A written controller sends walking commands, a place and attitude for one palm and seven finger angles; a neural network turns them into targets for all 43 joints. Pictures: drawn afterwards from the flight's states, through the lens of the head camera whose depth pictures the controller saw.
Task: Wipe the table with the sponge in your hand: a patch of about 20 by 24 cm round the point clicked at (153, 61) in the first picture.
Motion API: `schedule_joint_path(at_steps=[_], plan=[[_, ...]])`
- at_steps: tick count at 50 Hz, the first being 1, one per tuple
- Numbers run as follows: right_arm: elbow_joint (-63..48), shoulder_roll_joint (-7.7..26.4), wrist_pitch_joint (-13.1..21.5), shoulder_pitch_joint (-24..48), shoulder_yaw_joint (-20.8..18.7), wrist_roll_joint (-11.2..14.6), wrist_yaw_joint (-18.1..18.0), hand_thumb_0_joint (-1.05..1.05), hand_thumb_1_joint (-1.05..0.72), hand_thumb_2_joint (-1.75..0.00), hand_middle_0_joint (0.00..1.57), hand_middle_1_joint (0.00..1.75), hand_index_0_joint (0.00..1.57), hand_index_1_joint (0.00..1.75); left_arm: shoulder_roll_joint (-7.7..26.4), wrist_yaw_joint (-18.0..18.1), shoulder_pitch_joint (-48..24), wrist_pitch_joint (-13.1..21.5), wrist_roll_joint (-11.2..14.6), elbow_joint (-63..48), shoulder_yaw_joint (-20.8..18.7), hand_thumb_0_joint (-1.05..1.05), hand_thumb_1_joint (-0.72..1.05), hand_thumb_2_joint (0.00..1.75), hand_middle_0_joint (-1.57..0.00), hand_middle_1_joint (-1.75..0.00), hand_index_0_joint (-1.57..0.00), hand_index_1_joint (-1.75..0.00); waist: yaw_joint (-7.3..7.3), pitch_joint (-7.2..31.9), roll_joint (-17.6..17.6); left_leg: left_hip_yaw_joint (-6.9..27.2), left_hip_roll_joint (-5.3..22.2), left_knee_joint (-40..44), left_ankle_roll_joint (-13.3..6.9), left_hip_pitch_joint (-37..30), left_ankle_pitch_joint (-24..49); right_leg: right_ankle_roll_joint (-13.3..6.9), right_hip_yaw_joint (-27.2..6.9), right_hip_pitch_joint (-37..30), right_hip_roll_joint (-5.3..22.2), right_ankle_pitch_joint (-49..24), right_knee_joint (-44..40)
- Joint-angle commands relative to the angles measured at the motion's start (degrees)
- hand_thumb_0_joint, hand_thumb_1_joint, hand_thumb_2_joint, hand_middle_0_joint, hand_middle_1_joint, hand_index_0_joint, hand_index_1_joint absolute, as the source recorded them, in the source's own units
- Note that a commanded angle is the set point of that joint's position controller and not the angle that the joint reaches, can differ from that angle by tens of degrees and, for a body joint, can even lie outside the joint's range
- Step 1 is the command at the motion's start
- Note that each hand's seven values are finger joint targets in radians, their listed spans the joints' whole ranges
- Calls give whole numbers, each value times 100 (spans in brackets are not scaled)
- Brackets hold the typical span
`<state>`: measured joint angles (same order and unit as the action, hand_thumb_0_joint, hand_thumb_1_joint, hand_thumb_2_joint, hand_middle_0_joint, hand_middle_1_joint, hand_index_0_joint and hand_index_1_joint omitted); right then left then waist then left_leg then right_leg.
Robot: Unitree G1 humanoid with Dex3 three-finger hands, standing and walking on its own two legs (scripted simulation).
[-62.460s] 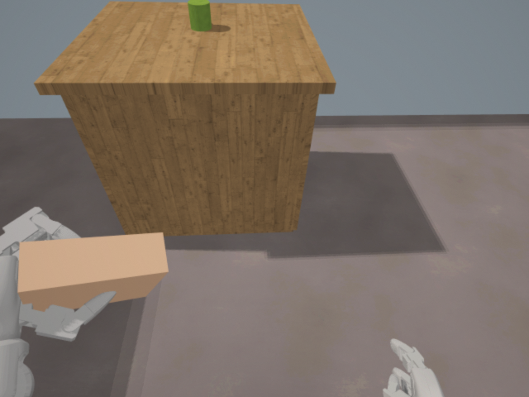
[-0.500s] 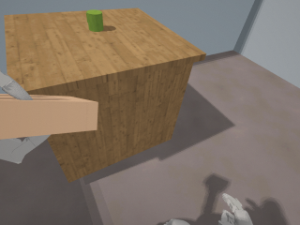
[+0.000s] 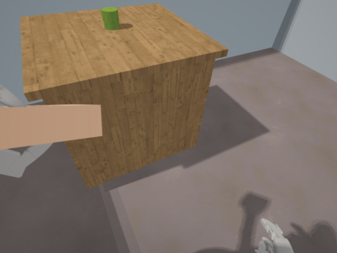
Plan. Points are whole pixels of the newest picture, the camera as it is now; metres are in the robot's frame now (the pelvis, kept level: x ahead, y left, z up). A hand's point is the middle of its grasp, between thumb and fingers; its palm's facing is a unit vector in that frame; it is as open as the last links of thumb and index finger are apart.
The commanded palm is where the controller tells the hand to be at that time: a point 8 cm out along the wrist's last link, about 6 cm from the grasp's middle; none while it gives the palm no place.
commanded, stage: stop stepping back and stand still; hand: left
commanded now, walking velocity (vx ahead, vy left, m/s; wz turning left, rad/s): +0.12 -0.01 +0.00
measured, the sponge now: (58, 120) +0.25 +0.20 +0.25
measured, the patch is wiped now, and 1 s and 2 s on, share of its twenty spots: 1.00 1.00 1.00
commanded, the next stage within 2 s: stand and wait in 1.12 s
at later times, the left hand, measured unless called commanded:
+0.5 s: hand (9, 100) +0.23 +0.24 +0.30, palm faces +0.61 -0.73 -0.32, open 9.0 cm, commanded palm +0.17 +0.28 +0.29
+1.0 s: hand (3, 103) +0.25 +0.27 +0.28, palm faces +0.55 -0.76 -0.35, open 9.0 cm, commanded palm +0.18 +0.31 +0.29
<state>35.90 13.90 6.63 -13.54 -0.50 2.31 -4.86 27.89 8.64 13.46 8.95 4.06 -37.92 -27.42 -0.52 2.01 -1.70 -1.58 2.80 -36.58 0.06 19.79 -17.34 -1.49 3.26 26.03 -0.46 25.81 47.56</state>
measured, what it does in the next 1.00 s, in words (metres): steps on the spot: left foot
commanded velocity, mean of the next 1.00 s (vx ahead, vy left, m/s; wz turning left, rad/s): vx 0.02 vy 0.01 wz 0.00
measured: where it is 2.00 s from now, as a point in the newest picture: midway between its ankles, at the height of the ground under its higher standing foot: outside the picture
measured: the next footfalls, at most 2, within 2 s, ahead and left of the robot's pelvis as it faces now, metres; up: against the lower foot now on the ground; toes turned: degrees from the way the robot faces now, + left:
left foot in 0.36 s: +0.09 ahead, +0.15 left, +0.00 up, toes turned +4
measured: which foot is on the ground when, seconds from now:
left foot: down 0.00-0.10, up 0.12-0.34, down 0.36-1.00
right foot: down 0.00-1.00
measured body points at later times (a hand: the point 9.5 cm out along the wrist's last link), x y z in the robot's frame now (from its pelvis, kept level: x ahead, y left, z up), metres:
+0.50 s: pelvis +0.03 -0.01 +0.01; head +0.02 -0.03 +0.46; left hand +0.20 +0.28 +0.31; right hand +0.21 -0.24 -0.09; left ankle +0.05 +0.15 -0.72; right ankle +0.05 -0.09 -0.72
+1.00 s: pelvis +0.04 +0.02 +0.02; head +0.05 +0.02 +0.47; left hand +0.22 +0.31 +0.29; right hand +0.24 -0.19 -0.06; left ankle +0.05 +0.14 -0.72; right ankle +0.05 -0.09 -0.72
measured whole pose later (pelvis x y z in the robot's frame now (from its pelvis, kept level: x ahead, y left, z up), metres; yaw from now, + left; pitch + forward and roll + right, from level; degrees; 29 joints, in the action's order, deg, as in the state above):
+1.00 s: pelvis +0.04 +0.02 +0.02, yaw +3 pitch -1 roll -1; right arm 34.8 11.4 3.0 -7.6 1.2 1.7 -1.7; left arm 24.5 8.6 16.0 8.6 4.4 -34.4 -28.5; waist 0.0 -1.9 2.0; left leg -0.4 2.5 -28.9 0.7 13.9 -14.1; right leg -0.7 2.4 11.4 -1.3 12.5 24.9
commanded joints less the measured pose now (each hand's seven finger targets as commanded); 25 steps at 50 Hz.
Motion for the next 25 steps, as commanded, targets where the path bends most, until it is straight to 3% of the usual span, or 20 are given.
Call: schedule_joint_path(at_steps=[1,3,4,5,6,7,9,11,12,14,15,16,17,18,19,20,21,23,24,25], plan=[[-792,527,393,407,-78,82,100,0,-90,-90,20,30,20,30,1087,123,-1349,84,-79,-52,-492,0,10,130,-120,-160,-120,-160,108,186,1385,1770,1227,1998,-1048,47,-1556,107,-400,96,228,139,145],[-900,541,322,692,-37,42,122,0,-90,-90,20,30,20,30,880,44,-829,-3,-21,230,-437,0,10,130,-120,-160,-120,-160,-78,26,962,1164,867,1364,-689,1250,-2078,123,-95,-1710,38,-361,-1272],[-980,573,222,828,-78,-9,129,0,-90,-90,20,30,20,30,764,-8,-492,-4,-1,255,-376,0,10,130,-120,-160,-120,-160,-167,-43,262,634,389,229,-467,1921,-2154,47,-167,-2538,-33,-442,-2029],[-1066,513,102,870,-140,-28,180,0,-90,-90,20,30,20,30,828,-94,-353,7,-30,155,-332,0,10,130,-120,-160,-120,-160,-120,-195,-1342,-57,-224,-1904,-244,2590,-1865,-345,-1778,-2556,965,352,-3031],[-1071,587,58,871,-221,-7,207,0,-90,-90,20,30,20,30,924,-172,-510,57,27,-118,-371,0,10,130,-120,-160,-120,-160,47,-201,-1966,255,-321,-3370,-123,2380,-1115,-481,-3500,-1717,1936,731,-3976],[-974,564,18,988,-182,-46,283,0,-90,-90,20,30,20,30,934,-206,-755,165,10,-343,-473,0,10,130,-120,-160,-120,-160,125,-184,-924,524,-112,-3583,-69,2111,-512,-471,-3242,-1349,2008,573,-3999],[-934,485,2,807,-197,-41,346,0,-90,-90,20,30,20,30,1270,-194,-575,365,58,-1148,-858,0,10,130,-120,-160,-120,-160,206,58,-160,581,169,-3190,-104,1739,-240,-786,-2874,-1019,1913,867,-3773],[-953,352,-60,775,-128,-84,307,0,-90,-90,20,30,20,30,1274,-123,-232,454,115,-1662,-974,0,10,130,-120,-160,-120,-160,208,209,-74,330,265,-1895,-124,813,-7,-679,-1831,-667,1661,312,-3577],[-1017,307,-42,852,-103,-83,248,0,-90,-90,20,30,20,30,1277,-63,-259,471,107,-1922,-945,0,10,130,-120,-160,-120,-160,219,300,-82,227,278,-1054,-146,223,46,-594,-1494,-547,1559,72,-3406],[-918,283,44,810,-77,-120,135,0,-90,-90,20,30,20,30,1048,109,7,424,101,-1640,-781,0,10,130,-120,-160,-120,-160,175,449,-63,-70,77,253,-244,-863,2,-482,-1273,-373,1343,437,-3106],[-878,365,95,751,-107,-129,86,0,-90,-90,20,30,20,30,933,178,-74,411,103,-1535,-698,0,10,130,-120,-160,-120,-160,189,482,272,-9,11,787,-279,-1162,-133,-384,-1172,-438,1091,403,-2801],[-877,509,137,765,-151,-160,49,0,-90,-90,20,30,20,30,896,235,-215,414,107,-1412,-677,0,10,130,-120,-160,-120,-160,157,415,925,581,307,1299,-428,-1114,-612,-245,-1056,-407,725,354,-2357],[-877,606,160,784,-171,-141,23,0,-90,-90,20,30,20,30,702,256,-223,366,106,-1088,-556,0,10,130,-120,-160,-120,-160,133,238,1542,1449,867,1764,-639,-1047,-1000,-49,-713,-273,276,-74,-1729],[-836,580,141,764,-122,-62,41,0,-90,-90,20,30,20,30,788,289,-590,343,55,-962,-624,0,10,130,-120,-160,-120,-160,87,296,1632,1769,1203,2032,-754,-777,-1227,152,-343,-473,16,-391,-1314],[-816,593,134,768,-139,-26,32,0,-90,-90,20,30,20,30,863,296,-800,282,21,-585,-724,0,10,130,-120,-160,-120,-160,-7,363,1245,1502,1119,1967,-662,-345,-1085,251,-260,-974,-66,-377,-1214],[-745,615,89,681,-162,47,43,0,-90,-90,20,30,20,30,838,252,-895,227,43,-55,-649,0,10,130,-120,-160,-120,-160,20,293,766,1271,913,1764,-482,55,-1465,257,-316,-1353,-51,-424,-1751],[-736,535,79,661,-132,49,57,0,-90,-90,20,30,20,30,833,227,-1049,178,-5,62,-569,0,10,130,-120,-160,-120,-160,121,95,550,869,545,1336,-356,122,-1163,163,-561,-1333,98,-668,-2252],[-723,503,91,752,-158,50,118,0,-90,-90,20,30,20,30,768,129,-985,114,8,333,-460,0,10,130,-120,-160,-120,-160,196,-135,-240,442,105,186,-188,-18,-293,-89,-1596,-1057,765,-816,-3001],[-752,470,74,779,-172,68,179,0,-90,-90,20,30,20,30,779,92,-876,115,16,228,-434,0,10,130,-120,-160,-120,-160,196,-63,-639,296,33,-274,-116,75,147,-180,-1923,-1275,1165,-1276,-3195],[-761,436,65,818,-159,60,227,0,-90,-90,20,30,20,30,830,62,-798,145,19,103,-471,0,10,130,-120,-160,-120,-160,182,79,-802,278,52,-382,-86,181,345,-234,-1884,-1602,1366,-1957,-3161]])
